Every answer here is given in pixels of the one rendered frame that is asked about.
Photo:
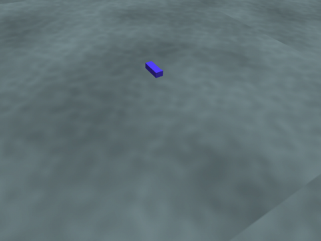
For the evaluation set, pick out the carton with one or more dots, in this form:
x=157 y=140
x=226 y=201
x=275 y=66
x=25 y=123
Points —
x=153 y=69

